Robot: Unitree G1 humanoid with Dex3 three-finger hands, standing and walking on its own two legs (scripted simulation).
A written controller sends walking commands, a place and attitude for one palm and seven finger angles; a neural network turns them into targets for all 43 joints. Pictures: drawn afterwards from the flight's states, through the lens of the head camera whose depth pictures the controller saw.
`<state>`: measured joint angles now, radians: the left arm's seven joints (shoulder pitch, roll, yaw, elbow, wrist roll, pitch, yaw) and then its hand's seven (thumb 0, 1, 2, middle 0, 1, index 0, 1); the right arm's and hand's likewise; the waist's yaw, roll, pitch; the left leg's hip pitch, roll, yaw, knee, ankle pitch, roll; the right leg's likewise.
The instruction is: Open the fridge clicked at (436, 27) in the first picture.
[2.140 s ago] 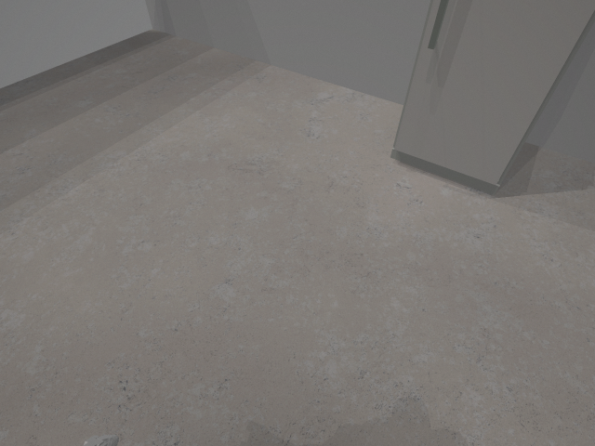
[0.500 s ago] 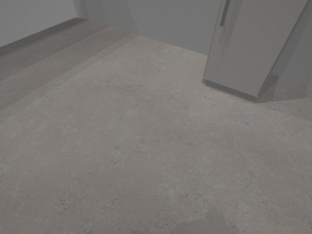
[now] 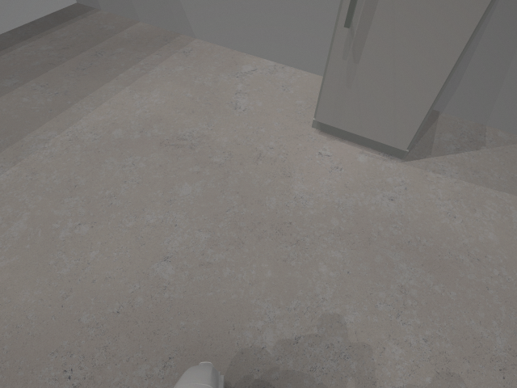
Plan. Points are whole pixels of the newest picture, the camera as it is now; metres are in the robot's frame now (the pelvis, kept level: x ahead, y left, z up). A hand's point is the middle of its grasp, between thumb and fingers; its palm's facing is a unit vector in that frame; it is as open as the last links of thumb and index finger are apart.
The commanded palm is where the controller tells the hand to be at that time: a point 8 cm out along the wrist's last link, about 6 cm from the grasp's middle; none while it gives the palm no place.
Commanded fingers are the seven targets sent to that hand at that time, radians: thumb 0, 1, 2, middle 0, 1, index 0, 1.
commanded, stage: walk to a spot facing it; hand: left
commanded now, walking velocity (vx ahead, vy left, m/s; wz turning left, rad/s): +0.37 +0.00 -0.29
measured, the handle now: out of the picture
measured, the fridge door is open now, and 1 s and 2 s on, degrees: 0 0 0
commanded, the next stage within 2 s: take the last steps up to it in 1.56 s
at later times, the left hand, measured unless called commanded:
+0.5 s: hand (197, 271) +0.35 +0.16 -0.15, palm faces -0.22 -0.95 -0.24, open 7.4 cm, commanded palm none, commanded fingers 0.00 0.90 0.90 -0.20 -0.30 -0.20 -0.30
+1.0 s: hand (198, 240) +0.44 +0.18 -0.18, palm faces -0.19 -0.97 -0.14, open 7.4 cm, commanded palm none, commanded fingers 0.00 0.90 0.90 -0.20 -0.30 -0.20 -0.30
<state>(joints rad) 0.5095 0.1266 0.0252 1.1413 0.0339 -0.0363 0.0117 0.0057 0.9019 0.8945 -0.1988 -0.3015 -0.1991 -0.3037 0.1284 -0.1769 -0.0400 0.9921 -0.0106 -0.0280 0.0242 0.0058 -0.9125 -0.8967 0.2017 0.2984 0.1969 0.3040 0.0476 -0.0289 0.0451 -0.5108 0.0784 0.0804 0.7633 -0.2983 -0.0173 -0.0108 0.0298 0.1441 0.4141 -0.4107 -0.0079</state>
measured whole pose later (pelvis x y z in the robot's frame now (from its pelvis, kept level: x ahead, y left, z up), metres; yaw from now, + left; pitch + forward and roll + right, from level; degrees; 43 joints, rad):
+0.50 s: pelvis +0.19 +0.00 -0.01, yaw -12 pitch +0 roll +1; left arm 0.13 0.21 0.07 0.95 0.04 -0.03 -0.03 0.00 0.91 0.90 -0.19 -0.30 -0.19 -0.30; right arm 0.41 -0.20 -0.06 1.12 -0.03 -0.04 0.00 0.00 -0.92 -0.90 0.20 0.30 0.20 0.30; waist -0.04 0.02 0.04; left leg -0.10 0.12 0.26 0.59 -0.43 -0.03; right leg -0.37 -0.06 -0.12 0.58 -0.19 -0.04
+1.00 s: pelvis +0.42 +0.00 +0.00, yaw -15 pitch -2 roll -1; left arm 0.32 0.19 0.07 1.13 0.03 -0.01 -0.02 0.01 0.91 0.90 -0.19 -0.30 -0.19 -0.30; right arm 0.21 -0.16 -0.04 1.02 -0.03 -0.08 0.00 0.00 -0.92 -0.90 0.20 0.30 0.20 0.30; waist 0.01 -0.04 0.05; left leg -0.29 0.09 0.21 0.57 -0.26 0.04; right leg -0.39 -0.06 -0.05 1.19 -0.36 -0.02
